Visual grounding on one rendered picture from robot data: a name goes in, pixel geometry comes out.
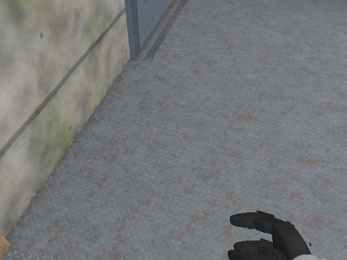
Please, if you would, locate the right robot hand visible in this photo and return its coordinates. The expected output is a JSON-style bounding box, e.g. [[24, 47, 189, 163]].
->
[[228, 211, 311, 260]]

